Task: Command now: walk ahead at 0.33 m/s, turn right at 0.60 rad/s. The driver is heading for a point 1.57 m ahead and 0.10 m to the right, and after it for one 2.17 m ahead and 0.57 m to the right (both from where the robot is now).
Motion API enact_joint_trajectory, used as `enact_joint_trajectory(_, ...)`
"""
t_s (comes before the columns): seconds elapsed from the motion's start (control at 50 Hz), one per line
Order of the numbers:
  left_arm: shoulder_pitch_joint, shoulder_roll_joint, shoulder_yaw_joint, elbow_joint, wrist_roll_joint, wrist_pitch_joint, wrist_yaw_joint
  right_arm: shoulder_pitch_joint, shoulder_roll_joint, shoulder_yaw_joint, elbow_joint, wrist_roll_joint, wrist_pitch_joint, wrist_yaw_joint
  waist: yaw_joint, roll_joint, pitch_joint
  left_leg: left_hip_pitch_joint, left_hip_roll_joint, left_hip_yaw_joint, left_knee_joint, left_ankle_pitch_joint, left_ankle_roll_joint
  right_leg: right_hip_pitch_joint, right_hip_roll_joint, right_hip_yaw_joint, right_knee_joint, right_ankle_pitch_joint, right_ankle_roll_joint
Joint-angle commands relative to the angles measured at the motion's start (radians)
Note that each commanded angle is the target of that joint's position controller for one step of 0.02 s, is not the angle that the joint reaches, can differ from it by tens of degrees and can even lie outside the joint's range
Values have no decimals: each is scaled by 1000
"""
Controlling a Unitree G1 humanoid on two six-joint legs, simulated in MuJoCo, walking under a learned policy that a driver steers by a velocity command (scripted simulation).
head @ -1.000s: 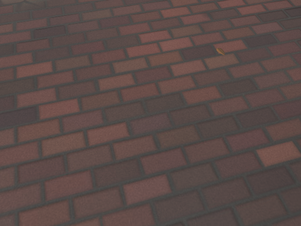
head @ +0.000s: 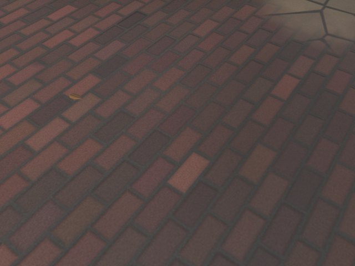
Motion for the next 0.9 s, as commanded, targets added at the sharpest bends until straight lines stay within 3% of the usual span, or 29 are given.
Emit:
enact_joint_trajectory(0.02,-114,57,3,-112,-1,-33,-15,-30,-220,-62,-56,12,-25,13,-24,174,27,10,229,-158,-190,-153,177,-12,-10,-52,-138,-9,-35)
enact_joint_trajectory(0.06,-82,55,2,-100,-4,-38,-18,-18,-223,-61,-39,25,-30,31,-3,158,27,-30,235,-141,-163,-137,177,95,4,-67,-237,5,-65)
enact_joint_trajectory(0.08,-34,49,2,-79,-3,-41,-19,-32,-219,-58,-33,34,-28,38,34,136,22,-66,229,-119,-125,-139,167,186,21,-87,-322,58,-85)
enact_joint_trajectory(0.1,41,53,8,-43,-3,-42,-16,-33,-196,-49,-26,35,-28,44,71,107,4,-132,211,-86,-56,-125,151,321,55,-113,-379,90,-103)
enact_joint_trajectory(0.12,155,93,30,-5,-7,-42,-8,-21,-143,-28,-19,20,-34,49,125,49,-45,-214,166,-25,99,-47,116,504,72,-90,-404,81,-128)
enact_joint_trajectory(0.14,287,177,51,15,-2,-44,6,-57,-60,4,-49,-17,-42,55,177,-176,-96,-395,71,74,479,-176,30,674,-129,209,-505,62,-184)
enact_joint_trajectory(0.16,275,291,65,-16,0,-60,3,-86,-66,4,-116,-4,-65,54,147,-330,-122,-711,-64,-10,754,-344,-12,745,-332,676,-640,-133,-371)
enact_joint_trajectory(0.18,253,204,43,-19,2,-84,-7,-131,-163,-20,-114,27,-80,54,177,-182,-81,-782,-2,-116,877,-310,4,693,-341,665,-676,-204,-394)
enact_joint_trajectory(0.2,213,156,23,-16,11,-99,-10,-133,-175,-25,-111,42,-88,59,144,-178,-18,-791,34,-131,869,-208,30,632,-303,560,-674,-183,-361)
enact_joint_trajectory(0.22,163,118,10,-20,14,-106,-11,-111,-162,-23,-86,30,-89,58,113,-127,15,-756,63,-133,830,-117,34,570,-254,460,-674,-109,-328)
enact_joint_trajectory(0.24,116,98,1,-22,13,-107,-10,-104,-159,-24,-75,9,-87,59,88,-116,42,-716,75,-136,766,-51,26,513,-219,383,-687,6,-305)
enact_joint_trajectory(0.28,87,97,-3,-24,21,-112,0,-78,-136,-21,-53,1,-78,66,57,-108,40,-641,69,-118,716,60,6,454,-176,276,-719,207,-282)
enact_joint_trajectory(0.32,101,103,-2,-3,20,-117,8,-95,-112,-12,-48,-3,-70,66,55,-69,35,-638,55,-108,636,146,-20,454,-161,203,-729,353,-279)
enact_joint_trajectory(0.42,169,119,2,65,11,-119,21,-262,-54,17,-92,9,-75,76,106,-69,80,-539,3,-74,308,356,-26,412,-124,90,-761,388,-243)
enact_joint_trajectory(0.48,215,128,7,109,3,-116,22,-338,-54,22,-120,14,-84,93,122,-59,116,-525,-16,-80,199,376,4,464,-159,93,-756,382,-245)
enact_joint_trajectory(0.54,221,137,12,139,-2,-104,27,-338,-75,17,-130,10,-91,104,98,-70,102,-508,-32,-81,143,294,50,573,-196,95,-684,533,-225)
enact_joint_trajectory(0.58,212,161,19,146,3,-92,32,-254,-113,-1,-114,3,-88,95,49,-111,16,-370,-89,-37,158,194,86,625,-188,87,-550,890,-203)
enact_joint_trajectory(0.6,199,160,16,147,6,-83,35,-129,-148,-20,-83,2,-84,84,-21,-114,-74,-196,-124,-3,145,191,118,612,-155,58,-387,1055,-182)
enact_joint_trajectory(0.62,199,142,4,140,15,-80,38,34,-188,-35,-50,0,-79,71,-96,-102,-192,105,-51,-71,188,236,164,447,-122,45,-163,965,-151)
enact_joint_trajectory(0.64,336,22,-30,121,18,-93,25,169,-284,-60,-33,-23,-74,62,-60,125,-388,557,244,-538,193,83,343,24,26,22,282,481,-75)
enact_joint_trajectory(0.66,318,30,-37,145,11,-114,20,202,-206,-40,-9,-1,-75,67,-81,224,-494,631,327,-864,6,-50,383,-115,140,150,462,-210,-66)
enact_joint_trajectory(0.68,192,117,-11,108,-24,-129,11,127,-166,-25,-13,11,-71,60,-84,173,-306,502,291,-739,-42,-161,322,-227,69,166,522,-189,-76)
enact_joint_trajectory(0.7,108,122,-15,79,-32,-139,8,54,-143,-18,-24,9,-66,53,-58,99,-172,330,256,-605,-72,-142,285,-236,11,121,472,-104,-88)
enact_joint_trajectory(0.72,59,109,-16,69,-14,-144,11,1,-123,-11,-24,-1,-66,51,-22,38,-72,165,220,-512,-108,-56,269,-215,-32,89,394,-40,-89)
enact_joint_trajectory(0.74,70,103,-11,76,-1,-137,13,-30,-99,-4,-30,-15,-73,52,18,51,-38,58,185,-446,-137,29,257,-151,-67,91,337,9,-89)
enact_joint_trajectory(0.76,105,83,-14,91,1,-127,13,-48,-92,-2,-32,-20,-77,53,45,70,-34,-7,165,-411,-167,63,261,-97,-78,91,316,32,-82)
enact_joint_trajectory(0.8,136,44,-23,105,5,-106,18,-51,-100,-5,-17,-8,-91,55,71,83,-17,-81,155,-339,-214,127,280,-72,-93,74,255,43,-60)
enact_joint_trajectory(0.84,71,35,-28,81,16,-101,23,-39,-123,-11,0,-5,-97,50,64,77,22,-109,146,-277,-246,179,283,-117,-107,61,154,122,-33)
enact_joint_trajectory(0.9,-29,8,-40,61,26,-116,17,-33,-138,-12,12,-6,-88,39,42,57,42,-123,80,-134,-207,486,236,-59,-74,18,-100,315,-18)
